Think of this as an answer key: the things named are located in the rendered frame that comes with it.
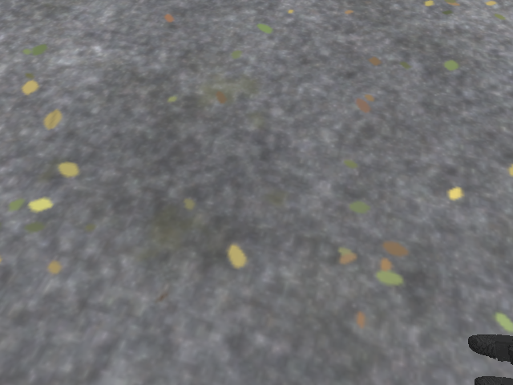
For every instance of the right robot hand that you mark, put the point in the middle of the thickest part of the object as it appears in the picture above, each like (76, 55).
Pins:
(495, 346)

